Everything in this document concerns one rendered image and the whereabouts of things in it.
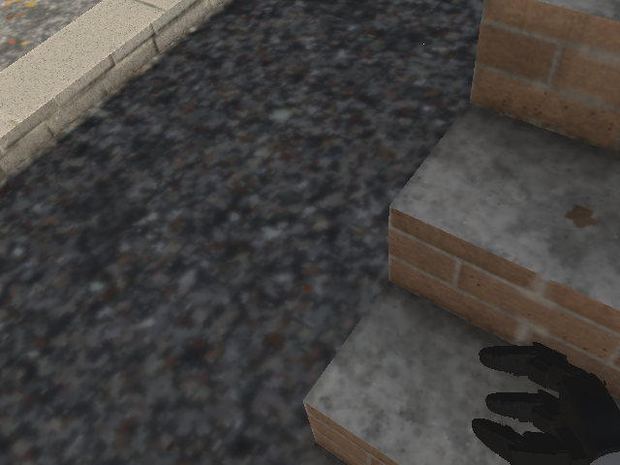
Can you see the stairs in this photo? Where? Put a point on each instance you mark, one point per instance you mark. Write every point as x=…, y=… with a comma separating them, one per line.
x=507, y=234

